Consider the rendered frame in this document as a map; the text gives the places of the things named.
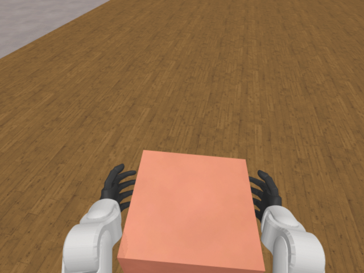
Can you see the right robot hand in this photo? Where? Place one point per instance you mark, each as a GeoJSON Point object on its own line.
{"type": "Point", "coordinates": [269, 195]}

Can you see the robot left forearm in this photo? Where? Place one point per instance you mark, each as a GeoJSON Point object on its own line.
{"type": "Point", "coordinates": [88, 245]}

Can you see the left robot hand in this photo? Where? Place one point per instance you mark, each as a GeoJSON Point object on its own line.
{"type": "Point", "coordinates": [112, 187]}

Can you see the robot right forearm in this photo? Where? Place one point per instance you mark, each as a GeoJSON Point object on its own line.
{"type": "Point", "coordinates": [294, 250]}

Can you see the carton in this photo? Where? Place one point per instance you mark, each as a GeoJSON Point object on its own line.
{"type": "Point", "coordinates": [191, 214]}

